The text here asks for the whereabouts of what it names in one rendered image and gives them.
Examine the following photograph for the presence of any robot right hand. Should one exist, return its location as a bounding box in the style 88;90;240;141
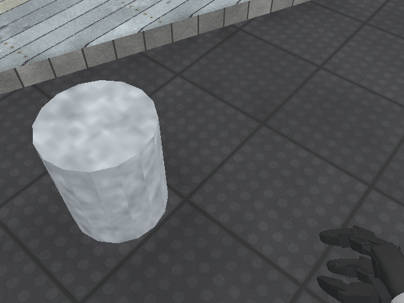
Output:
317;225;404;303

